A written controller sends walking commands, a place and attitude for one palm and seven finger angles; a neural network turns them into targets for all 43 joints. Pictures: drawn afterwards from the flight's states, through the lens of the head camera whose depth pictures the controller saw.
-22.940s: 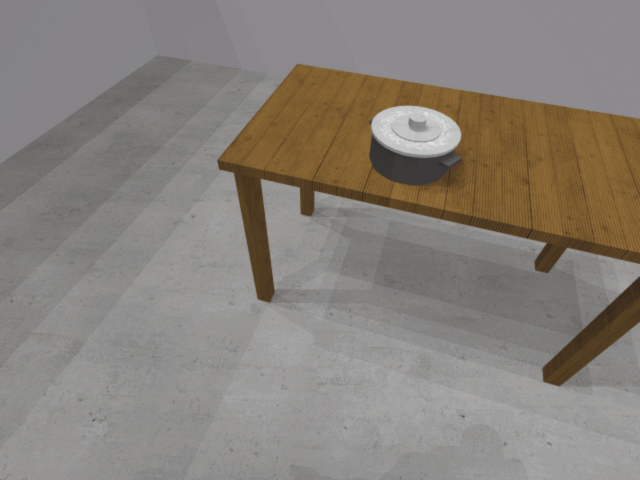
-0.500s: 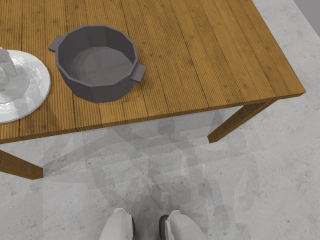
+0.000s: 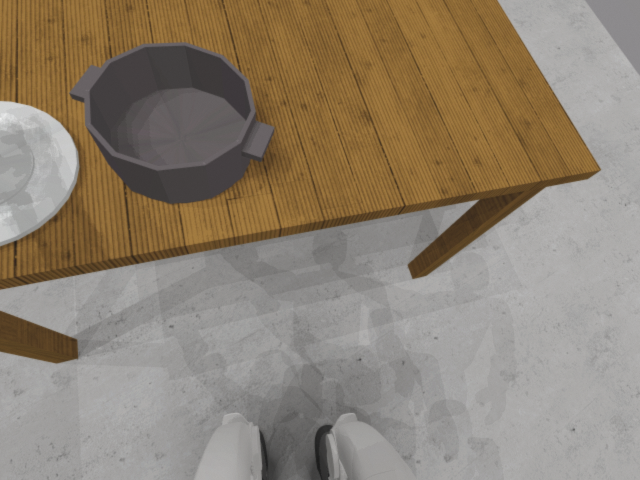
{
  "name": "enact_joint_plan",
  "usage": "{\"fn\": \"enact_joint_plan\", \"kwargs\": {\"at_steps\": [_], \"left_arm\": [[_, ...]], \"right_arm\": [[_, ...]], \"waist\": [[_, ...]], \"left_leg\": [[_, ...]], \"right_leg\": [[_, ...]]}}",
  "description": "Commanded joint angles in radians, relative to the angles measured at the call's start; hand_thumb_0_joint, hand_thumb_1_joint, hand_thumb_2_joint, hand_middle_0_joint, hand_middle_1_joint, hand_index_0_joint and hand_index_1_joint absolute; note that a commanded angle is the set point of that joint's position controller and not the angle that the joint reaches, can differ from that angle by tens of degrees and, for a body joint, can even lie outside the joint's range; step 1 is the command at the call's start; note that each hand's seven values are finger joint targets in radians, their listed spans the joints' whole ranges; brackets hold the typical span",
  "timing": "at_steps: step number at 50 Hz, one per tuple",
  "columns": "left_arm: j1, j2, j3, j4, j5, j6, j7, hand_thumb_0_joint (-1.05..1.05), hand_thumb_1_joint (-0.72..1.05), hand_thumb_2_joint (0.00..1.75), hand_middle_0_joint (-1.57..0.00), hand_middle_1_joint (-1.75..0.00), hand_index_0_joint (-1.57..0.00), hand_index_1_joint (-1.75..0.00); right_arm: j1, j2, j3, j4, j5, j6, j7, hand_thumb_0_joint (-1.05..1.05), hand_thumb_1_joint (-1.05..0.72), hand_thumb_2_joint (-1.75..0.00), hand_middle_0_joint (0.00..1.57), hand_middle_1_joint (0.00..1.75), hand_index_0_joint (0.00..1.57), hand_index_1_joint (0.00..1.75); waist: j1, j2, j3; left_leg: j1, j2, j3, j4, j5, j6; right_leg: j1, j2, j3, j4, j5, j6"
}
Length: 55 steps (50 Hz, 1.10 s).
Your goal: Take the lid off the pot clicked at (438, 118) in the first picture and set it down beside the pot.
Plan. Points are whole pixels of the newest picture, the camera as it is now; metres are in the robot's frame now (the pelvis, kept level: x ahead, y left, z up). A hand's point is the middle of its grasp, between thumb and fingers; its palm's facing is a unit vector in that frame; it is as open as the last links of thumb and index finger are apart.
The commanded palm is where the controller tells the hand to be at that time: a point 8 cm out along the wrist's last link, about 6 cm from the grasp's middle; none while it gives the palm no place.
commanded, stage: open the fingers wide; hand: left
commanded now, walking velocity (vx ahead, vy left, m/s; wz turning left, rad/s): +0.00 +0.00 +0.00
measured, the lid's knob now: out of the picture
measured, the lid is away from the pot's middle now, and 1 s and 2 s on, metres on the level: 0.24 0.24 0.24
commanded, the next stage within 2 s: raise the empty hand in 0.14 s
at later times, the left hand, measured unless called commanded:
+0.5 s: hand out of the picture +0.48 +0.38 +0.04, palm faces -0.43 -0.16 -0.89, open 11.0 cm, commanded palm +0.53 +0.36 +0.10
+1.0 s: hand out of the picture +0.49 +0.38 +0.09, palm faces -0.42 -0.15 -0.90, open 11.0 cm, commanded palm +0.53 +0.36 +0.16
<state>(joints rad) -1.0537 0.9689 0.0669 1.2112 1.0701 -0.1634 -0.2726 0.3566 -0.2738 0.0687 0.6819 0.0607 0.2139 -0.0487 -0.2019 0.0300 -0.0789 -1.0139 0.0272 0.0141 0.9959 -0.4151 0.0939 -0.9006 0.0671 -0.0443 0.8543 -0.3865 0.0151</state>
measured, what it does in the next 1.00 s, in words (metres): stands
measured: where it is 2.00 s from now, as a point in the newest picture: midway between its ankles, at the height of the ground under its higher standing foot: outside the picture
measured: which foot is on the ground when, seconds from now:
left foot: down 0.00-1.00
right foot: down 0.00-1.00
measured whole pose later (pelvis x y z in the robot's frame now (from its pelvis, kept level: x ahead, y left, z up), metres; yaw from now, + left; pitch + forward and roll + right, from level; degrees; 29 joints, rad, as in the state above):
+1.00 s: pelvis +0.01 +0.02 +0.02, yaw +1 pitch +21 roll -6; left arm -1.10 0.92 0.02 1.19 1.04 -0.13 -0.33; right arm 0.37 -0.28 0.04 0.71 0.08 0.20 -0.04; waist -0.17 0.04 -0.09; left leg -0.85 0.00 0.03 0.86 -0.38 0.12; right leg -0.73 0.04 -0.02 0.70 -0.34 0.01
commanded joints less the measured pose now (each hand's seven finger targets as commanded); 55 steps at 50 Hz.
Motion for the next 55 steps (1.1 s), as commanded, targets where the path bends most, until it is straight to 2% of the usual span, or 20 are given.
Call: {"fn": "enact_joint_plan", "kwargs": {"at_steps": [1, 4, 7, 8, 12, 14, 21, 22, 25, 26, 29, 32, 34, 37, 42, 45, 46, 50, 53, 55], "left_arm": [[-0.373, 0.371, 0.098, -0.224, -0.008, 0.003, 0.033, 0.0, 0.07, 0.48, -0.3, -0.96, -0.3, -0.96], [-0.383, 0.365, 0.101, -0.247, -0.019, -0.013, 0.023, 0.0, 0.07, 0.48, -0.3, -0.96, -0.3, -0.96], [-0.365, 0.309, 0.056, -0.179, -0.028, -0.002, 0.017, 0.0, 0.07, 0.47, -0.29, -0.96, -0.29, -0.96], [-0.372, 0.3, 0.052, -0.193, -0.029, -0.011, 0.013, 0.0, 0.07, 0.47, -0.29, -0.96, -0.29, -0.96], [-0.389, 0.335, 0.065, -0.219, -0.02, -0.018, 0.017, 0.0, 0.08, 0.46, -0.29, -0.97, -0.29, -0.97], [-0.406, 0.354, 0.096, -0.301, -0.021, -0.034, 0.017, 0.0, 0.08, 0.46, -0.29, -0.97, -0.29, -0.97], [-0.388, 0.292, 0.045, -0.189, -0.034, 0.011, 0.024, 0.0, 0.08, 0.46, -0.29, -0.97, -0.29, -0.97], [-0.384, 0.323, 0.059, -0.176, -0.029, 0.017, 0.027, 0.0, 0.08, 0.46, -0.29, -0.97, -0.29, -0.97], [-0.411, 0.317, 0.061, -0.25, -0.021, 0.015, 0.018, 0.0, 0.08, 0.46, -0.29, -0.97, -0.29, -0.97], [-0.418, 0.277, 0.035, -0.252, -0.028, 0.023, 0.01, 0.0, 0.08, 0.46, -0.29, -0.97, -0.29, -0.97], [-0.398, 0.302, 0.053, -0.216, -0.041, 0.023, -0.009, 0.0, 0.08, 0.46, -0.29, -0.97, -0.29, -0.97], [-0.435, 0.231, -0.007, -0.197, -0.044, 0.035, -0.021, 0.0, 0.08, 0.46, -0.29, -0.97, -0.29, -0.97], [-0.452, 0.264, 0.016, -0.229, -0.039, 0.019, -0.024, 0.0, 0.08, 0.46, -0.29, -0.97, -0.29, -0.97], [-0.45, 0.293, 0.042, -0.237, -0.038, 0.014, -0.021, 0.0, 0.08, 0.46, -0.29, -0.97, -0.29, -0.97], [-0.422, 0.275, 0.03, -0.178, -0.038, 0.028, -0.013, 0.0, 0.08, 0.46, -0.29, -0.97, -0.29, -0.97], [-0.479, 0.238, 0.005, -0.226, -0.034, 0.033, -0.017, 0.0, 0.08, 0.46, -0.29, -0.97, -0.29, -0.97], [-0.458, 0.233, 0.001, -0.193, -0.036, 0.041, -0.017, 0.0, 0.08, 0.46, -0.29, -0.97, -0.29, -0.97], [-0.499, 0.273, 0.025, -0.242, -0.041, 0.043, -0.025, 0.0, 0.08, 0.46, -0.29, -0.97, -0.29, -0.97], [-0.502, 0.203, -0.028, -0.22, -0.051, 0.047, -0.038, 0.0, 0.08, 0.46, -0.29, -0.97, -0.29, -0.97], [-0.494, 0.24, -0.007, -0.198, -0.043, 0.052, -0.038, 0.0, 0.08, 0.46, -0.29, -0.97, -0.29, -0.97]], "right_arm": [[0.195, -0.229, -0.078, -0.017, -0.01, 0.004, -0.013, 0.0, -0.9, -0.9, 0.2, 0.3, 0.2, 0.3], [0.198, -0.227, -0.083, -0.014, -0.011, 0.006, -0.018, 0.0, -0.9, -0.9, 0.2, 0.3, 0.2, 0.3], [0.189, -0.227, -0.078, -0.008, -0.007, 0.005, -0.016, 0.0, -0.9, -0.9, 0.2, 0.3, 0.2, 0.3], [0.189, -0.226, -0.076, -0.014, -0.006, 0.0, -0.019, 0.0, -0.9, -0.9, 0.2, 0.3, 0.2, 0.3], [0.19, -0.228, -0.078, -0.007, -0.008, 0.004, -0.02, 0.0, -0.9, -0.9, 0.2, 0.3, 0.2, 0.3], [0.199, -0.227, -0.089, -0.006, -0.012, 0.006, -0.02, 0.0, -0.9, -0.9, 0.2, 0.3, 0.2, 0.3], [0.184, -0.227, -0.082, 0.0, -0.003, 0.005, -0.015, 0.0, -0.9, -0.9, 0.2, 0.3, 0.2, 0.3], [0.185, -0.23, -0.078, -0.002, -0.001, 0.005, -0.016, 0.0, -0.9, -0.9, 0.2, 0.3, 0.2, 0.3], [0.189, -0.225, -0.09, -0.005, -0.001, 0.005, -0.013, 0.0, -0.9, -0.9, 0.2, 0.3, 0.2, 0.3], [0.184, -0.225, -0.093, 0.001, -0.002, 0.005, -0.01, 0.0, -0.9, -0.9, 0.2, 0.3, 0.2, 0.3], [0.185, -0.228, -0.089, -0.002, 0.004, 0.001, -0.014, 0.0, -0.9, -0.9, 0.2, 0.3, 0.2, 0.3], [0.185, -0.226, -0.094, 0.005, 0.007, -0.004, -0.013, 0.0, -0.9, -0.9, 0.2, 0.3, 0.2, 0.3], [0.188, -0.23, -0.093, 0.008, 0.006, -0.009, -0.018, 0.0, -0.9, -0.9, 0.2, 0.3, 0.2, 0.3], [0.191, -0.228, -0.096, 0.005, 0.006, -0.009, -0.018, 0.0, -0.9, -0.9, 0.2, 0.3, 0.2, 0.3], [0.195, -0.228, -0.096, 0.003, 0.009, -0.014, -0.013, 0.0, -0.9, -0.9, 0.2, 0.3, 0.2, 0.3], [0.198, -0.228, -0.106, 0.009, 0.007, -0.016, -0.009, 0.0, -0.9, -0.9, 0.2, 0.3, 0.2, 0.3], [0.197, -0.227, -0.104, 0.01, 0.009, -0.018, -0.007, 0.0, -0.9, -0.9, 0.2, 0.3, 0.2, 0.3], [0.196, -0.23, -0.107, 0.007, 0.011, -0.022, -0.012, 0.0, -0.9, -0.9, 0.2, 0.3, 0.2, 0.3], [0.192, -0.226, -0.102, 0.009, 0.017, -0.031, -0.014, 0.0, -0.9, -0.9, 0.2, 0.3, 0.2, 0.3], [0.197, -0.231, -0.104, 0.013, 0.016, -0.031, -0.012, 0.0, -0.9, -0.9, 0.2, 0.3, 0.2, 0.3]], "waist": [[0.037, 0.262, -0.545], [0.031, 0.274, -0.574], [0.009, 0.204, -0.473], [0.012, 0.236, -0.469], [0.017, 0.251, -0.508], [0.035, 0.329, -0.605], [0.012, 0.236, -0.473], [0.016, 0.216, -0.463], [0.038, 0.323, -0.556], [0.029, 0.305, -0.544], [0.03, 0.255, -0.513], [0.009, 0.216, -0.455], [0.026, 0.265, -0.485], [0.031, 0.24, -0.502], [0.033, 0.192, -0.462], [0.039, 0.267, -0.489], [0.037, 0.229, -0.467], [0.045, 0.237, -0.508], [0.033, 0.217, -0.466], [0.04, 0.22, -0.446]], "left_leg": [[0.667, 0.0, -0.098, -0.078, 0.566, -0.045], [0.719, 0.006, -0.108, -0.077, 0.634, -0.053], [0.624, 0.001, -0.098, -0.081, 0.5, -0.035], [0.646, 0.002, -0.104, -0.086, 0.531, -0.038], [0.655, 0.002, -0.103, -0.078, 0.53, -0.038], [0.796, 0.015, -0.126, -0.083, 0.667, -0.063], [0.7, 0.007, -0.109, -0.101, 0.558, -0.05], [0.667, 0.002, -0.104, -0.108, 0.521, -0.045], [0.808, 0.009, -0.122, -0.114, 0.677, -0.075], [0.814, 0.014, -0.125, -0.117, 0.678, -0.076], [0.791, 0.011, -0.125, -0.132, 0.649, -0.069], [0.751, 0.008, -0.124, -0.159, 0.547, -0.056], [0.814, 0.016, -0.141, -0.168, 0.608, -0.071], [0.808, 0.011, -0.133, -0.174, 0.623, -0.069], [0.779, 0.004, -0.12, -0.193, 0.586, -0.065], [0.868, 0.016, -0.145, -0.206, 0.668, -0.087], [0.842, 0.013, -0.139, -0.208, 0.633, -0.082], [0.873, 0.011, -0.135, -0.226, 0.644, -0.077], [0.867, 0.011, -0.135, -0.24, 0.646, -0.075], [0.864, 0.007, -0.134, -0.247, 0.621, -0.076]], "right_leg": [[-0.015, 0.053, -0.027, -0.077, 0.191, -0.061], [-0.029, 0.052, -0.029, -0.075, 0.203, -0.057], [-0.043, 0.053, -0.029, -0.085, 0.164, -0.054], [-0.062, 0.05, -0.031, -0.082, 0.166, -0.057], [-0.051, 0.052, -0.027, -0.08, 0.165, -0.058], [-0.063, 0.051, -0.029, -0.082, 0.181, -0.06], [-0.052, 0.052, -0.032, -0.108, 0.164, -0.055], [-0.028, 0.052, -0.03, -0.11, 0.164, -0.054], [-0.036, 0.052, -0.033, -0.116, 0.192, -0.061], [-0.04, 0.052, -0.036, -0.124, 0.19, -0.059], [-0.009, 0.052, -0.035, -0.134, 0.185, -0.055], [-0.016, 0.049, -0.034, -0.159, 0.157, -0.052], [-0.024, 0.048, -0.034, -0.159, 0.153, -0.056], [0.015, 0.047, -0.029, -0.17, 0.181, -0.055], [0.041, 0.047, -0.027, -0.188, 0.182, -0.055], [0.015, 0.047, -0.032, -0.196, 0.181, -0.059], [0.025, 0.048, -0.032, -0.201, 0.173, -0.058], [0.074, 0.042, -0.023, -0.219, 0.195, -0.055], [0.073, 0.04, -0.028, -0.23, 0.204, -0.055], [0.077, 0.042, -0.026, -0.239, 0.187, -0.056]]}}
